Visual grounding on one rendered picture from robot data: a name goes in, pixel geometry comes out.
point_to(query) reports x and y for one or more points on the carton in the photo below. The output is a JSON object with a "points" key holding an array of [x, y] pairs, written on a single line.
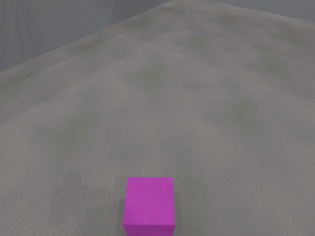
{"points": [[149, 206]]}

